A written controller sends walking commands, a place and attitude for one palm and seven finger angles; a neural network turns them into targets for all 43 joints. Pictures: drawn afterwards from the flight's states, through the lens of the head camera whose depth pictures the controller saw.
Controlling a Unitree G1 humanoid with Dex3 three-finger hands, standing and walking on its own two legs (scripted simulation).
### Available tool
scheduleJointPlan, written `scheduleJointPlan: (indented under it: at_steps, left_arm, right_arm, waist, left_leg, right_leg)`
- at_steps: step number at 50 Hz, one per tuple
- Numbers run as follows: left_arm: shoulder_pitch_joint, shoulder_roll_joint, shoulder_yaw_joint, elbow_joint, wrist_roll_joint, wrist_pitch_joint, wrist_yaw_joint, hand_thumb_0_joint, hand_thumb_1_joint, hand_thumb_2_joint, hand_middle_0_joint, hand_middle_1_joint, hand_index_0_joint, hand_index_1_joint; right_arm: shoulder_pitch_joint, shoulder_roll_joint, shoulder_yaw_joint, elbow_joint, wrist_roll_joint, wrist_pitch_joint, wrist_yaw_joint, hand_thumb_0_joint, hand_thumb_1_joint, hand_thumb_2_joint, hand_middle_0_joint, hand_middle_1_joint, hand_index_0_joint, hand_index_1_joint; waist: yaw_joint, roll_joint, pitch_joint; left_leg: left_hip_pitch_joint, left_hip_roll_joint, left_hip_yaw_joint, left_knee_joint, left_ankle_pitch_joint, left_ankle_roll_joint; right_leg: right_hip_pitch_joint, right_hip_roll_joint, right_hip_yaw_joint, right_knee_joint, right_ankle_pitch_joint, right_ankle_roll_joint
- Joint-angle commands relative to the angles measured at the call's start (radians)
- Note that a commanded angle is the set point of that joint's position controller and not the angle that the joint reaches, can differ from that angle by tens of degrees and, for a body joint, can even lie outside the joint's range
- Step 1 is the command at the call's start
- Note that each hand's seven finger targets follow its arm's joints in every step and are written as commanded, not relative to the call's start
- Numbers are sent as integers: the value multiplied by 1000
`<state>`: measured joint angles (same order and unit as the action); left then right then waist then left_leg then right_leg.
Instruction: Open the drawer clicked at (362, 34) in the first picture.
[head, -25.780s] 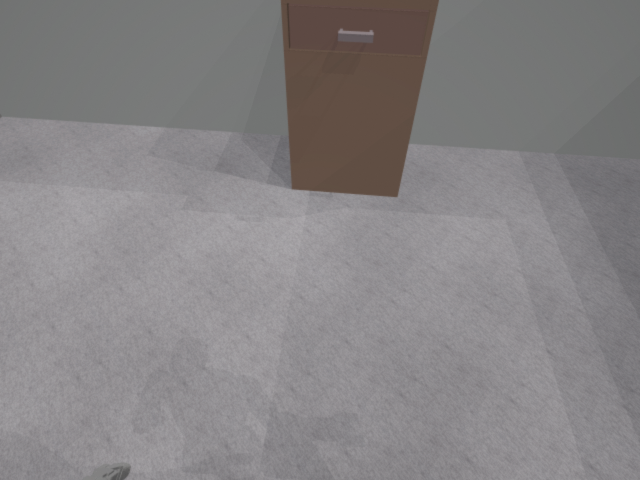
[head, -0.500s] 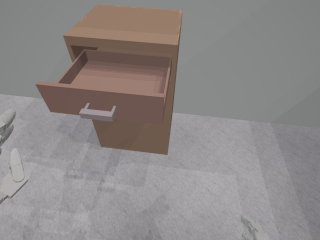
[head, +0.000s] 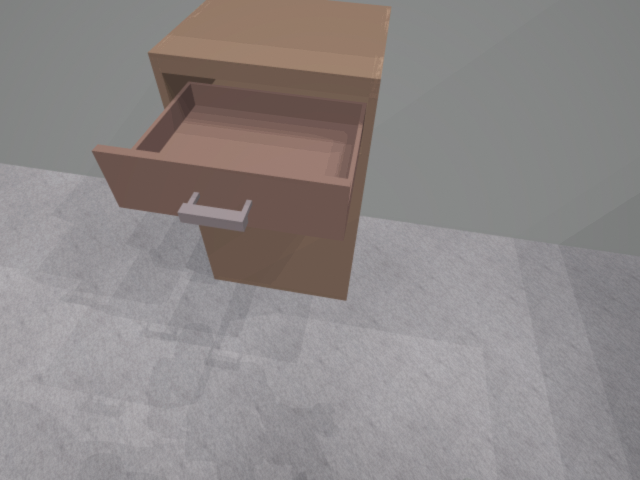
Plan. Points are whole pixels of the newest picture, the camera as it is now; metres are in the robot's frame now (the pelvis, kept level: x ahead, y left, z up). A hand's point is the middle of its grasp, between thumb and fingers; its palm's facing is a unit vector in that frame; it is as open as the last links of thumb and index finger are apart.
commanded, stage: let the arm hang, fingers relaxed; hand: left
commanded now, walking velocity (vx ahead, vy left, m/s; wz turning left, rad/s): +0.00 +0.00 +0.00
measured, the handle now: (217, 209) +0.56 +0.21 -0.02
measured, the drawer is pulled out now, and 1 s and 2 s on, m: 0.30 0.30 0.30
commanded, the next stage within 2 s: look to check the result in 0.84 s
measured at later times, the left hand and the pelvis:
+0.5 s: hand out of the picture -0.03 +0.18 -0.16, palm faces +0.02 -0.98 -0.18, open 7.3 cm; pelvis +0.00 +0.02 +0.01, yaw -2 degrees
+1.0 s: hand out of the picture -0.01 +0.17 -0.16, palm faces +0.02 -0.99 -0.16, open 7.3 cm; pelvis +0.01 +0.02 +0.01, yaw -2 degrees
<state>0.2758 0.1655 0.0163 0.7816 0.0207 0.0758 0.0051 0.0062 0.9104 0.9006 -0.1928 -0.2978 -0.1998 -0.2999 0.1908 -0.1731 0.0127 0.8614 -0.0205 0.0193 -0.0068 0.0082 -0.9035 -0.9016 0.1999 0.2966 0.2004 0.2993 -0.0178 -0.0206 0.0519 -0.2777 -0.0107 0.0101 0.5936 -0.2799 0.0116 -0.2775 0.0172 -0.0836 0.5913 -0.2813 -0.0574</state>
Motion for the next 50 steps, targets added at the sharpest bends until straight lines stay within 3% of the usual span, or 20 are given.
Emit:
scheduleJointPlan:
  at_steps: [1, 2, 3, 5, 6, 7, 17, 22, 27, 50]
  left_arm:
    - [21, 156, 38, 53, -4, -66, 16, 0, 900, 900, -200, -300, -200, -300]
    - [49, 116, 48, 87, -3, -68, 18, 0, 900, 900, -200, -300, -200, -300]
    - [57, 119, 43, 119, -5, -70, 17, 0, 900, 900, -200, -300, -200, -300]
    - [63, 114, 37, 170, -7, -74, 15, 0, 900, 900, -200, -300, -200, -300]
    - [66, 109, 33, 190, -7, -76, 17, 0, 900, 900, -200, -300, -200, -300]
    - [71, 101, 28, 213, -9, -78, 16, 0, 900, 900, -200, -300, -200, -300]
    - [121, 69, 2, 340, -13, -77, 28, 0, 900, 900, -200, -300, -200, -300]
    - [133, 56, 4, 351, -11, -77, 32, 0, 900, 900, -200, -300, -200, -300]
    - [133, 40, 7, 344, -9, -75, 35, 0, 900, 900, -200, -300, -200, -300]
    - [128, 24, 10, 351, -11, -85, 38, 0, 900, 900, -200, -300, -200, -300]
  right_arm:
    - [38, -114, -28, 20, 4, -20, -23, 0, -900, -900, 200, 300, 200, 300]
    - [53, -94, -31, 37, -1, -20, -28, 0, -900, -900, 200, 300, 200, 300]
    - [70, -82, -32, 56, 1, -21, -30, 0, -900, -900, 200, 300, 200, 300]
    - [100, -72, -33, 89, 5, -21, -33, 0, -900, -900, 200, 300, 200, 300]
    - [112, -70, -35, 102, 7, -21, -35, 0, -900, -900, 200, 300, 200, 300]
    - [133, -70, -35, 121, 8, -22, -36, 0, -900, -900, 200, 300, 200, 300]
    - [211, -36, -23, 230, 12, -18, -42, 0, -900, -900, 200, 300, 200, 300]
    - [231, -16, -25, 249, 11, -19, -42, 0, -900, -900, 200, 300, 200, 300]
    - [241, 2, -29, 255, 9, -19, -41, 0, -900, -900, 200, 300, 200, 300]
    - [239, 17, -29, 266, 13, -27, -46, 0, -900, -900, 200, 300, 200, 300]
  waist:
    - [28, 140, 21]
    - [34, 183, -12]
    - [32, 193, -44]
    - [29, 145, -67]
    - [26, 91, -53]
    - [24, 80, -63]
    - [18, 33, 46]
    - [20, 12, 58]
    - [19, 30, 88]
    - [14, 46, 62]
  left_leg:
    - [-24, 113, -141, -231, 71, 44]
    - [-20, 111, -131, -239, 48, 47]
    - [-7, 106, -118, -241, 39, 43]
    - [15, 100, -105, -242, 33, 40]
    - [42, 107, -108, -245, 50, 40]
    - [52, 109, -104, -248, 55, 42]
    - [64, 110, -92, -276, 54, 41]
    - [43, 109, -97, -288, 4, 45]
    - [24, 111, -106, -303, -41, 47]
    - [87, 105, -72, -277, 78, 36]
  right_leg:
    - [73, -78, 146, -224, 48, 0]
    - [112, -82, 142, -239, 65, -3]
    - [140, -86, 142, -243, 78, -7]
    - [155, -95, 146, -261, 74, -11]
    - [133, -89, 145, -269, 73, -11]
    - [139, -94, 141, -279, 73, -9]
    - [77, -93, 136, -291, 47, -6]
    - [72, -86, 136, -284, 26, -2]
    - [41, -80, 131, -269, 14, 1]
    - [60, -91, 145, -271, 92, 0]
